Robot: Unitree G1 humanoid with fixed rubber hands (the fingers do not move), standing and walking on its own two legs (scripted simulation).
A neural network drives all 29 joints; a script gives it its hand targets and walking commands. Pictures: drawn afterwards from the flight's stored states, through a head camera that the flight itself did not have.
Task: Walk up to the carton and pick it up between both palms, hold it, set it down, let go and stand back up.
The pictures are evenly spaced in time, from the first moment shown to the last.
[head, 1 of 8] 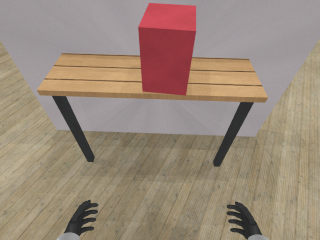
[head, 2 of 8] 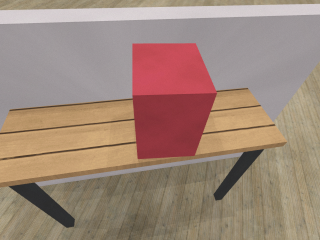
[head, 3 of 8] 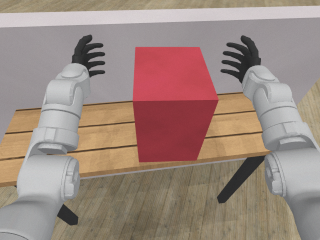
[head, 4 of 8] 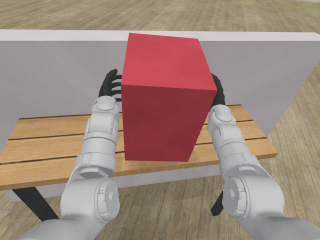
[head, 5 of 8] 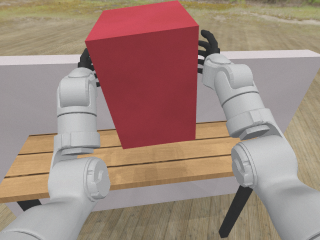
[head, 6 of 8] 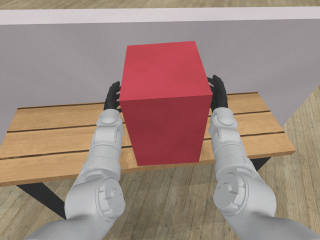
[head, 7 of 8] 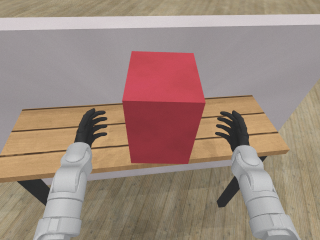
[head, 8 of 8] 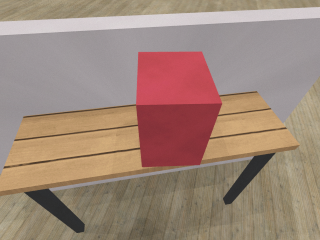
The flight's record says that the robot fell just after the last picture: no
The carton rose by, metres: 0.27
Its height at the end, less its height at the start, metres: +0.00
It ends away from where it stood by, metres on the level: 0.03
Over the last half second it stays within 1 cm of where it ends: yes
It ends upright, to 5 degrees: yes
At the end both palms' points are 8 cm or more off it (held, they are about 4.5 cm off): yes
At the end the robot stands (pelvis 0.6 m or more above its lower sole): yes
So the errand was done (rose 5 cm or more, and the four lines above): yes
